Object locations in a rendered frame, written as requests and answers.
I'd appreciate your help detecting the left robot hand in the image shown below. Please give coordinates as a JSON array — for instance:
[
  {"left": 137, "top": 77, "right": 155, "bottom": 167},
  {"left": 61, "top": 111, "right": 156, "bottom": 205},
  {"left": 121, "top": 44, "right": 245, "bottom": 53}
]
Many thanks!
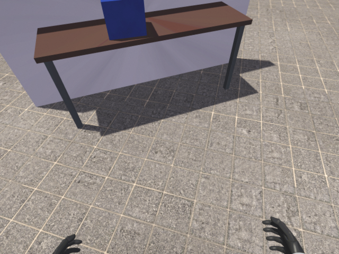
[{"left": 52, "top": 234, "right": 82, "bottom": 254}]

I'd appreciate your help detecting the table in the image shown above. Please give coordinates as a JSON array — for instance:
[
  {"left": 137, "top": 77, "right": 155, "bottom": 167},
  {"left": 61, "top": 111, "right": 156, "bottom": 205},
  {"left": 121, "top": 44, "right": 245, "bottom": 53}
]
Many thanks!
[{"left": 34, "top": 2, "right": 252, "bottom": 129}]

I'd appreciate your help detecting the carton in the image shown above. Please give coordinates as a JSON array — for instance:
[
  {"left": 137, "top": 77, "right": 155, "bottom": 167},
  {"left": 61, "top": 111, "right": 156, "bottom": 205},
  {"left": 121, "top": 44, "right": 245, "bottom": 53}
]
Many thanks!
[{"left": 101, "top": 0, "right": 147, "bottom": 40}]

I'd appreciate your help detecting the right robot hand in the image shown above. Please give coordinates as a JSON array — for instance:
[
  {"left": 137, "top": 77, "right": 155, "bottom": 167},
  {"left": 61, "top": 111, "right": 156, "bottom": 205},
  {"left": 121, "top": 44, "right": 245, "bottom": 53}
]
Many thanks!
[{"left": 262, "top": 216, "right": 305, "bottom": 254}]

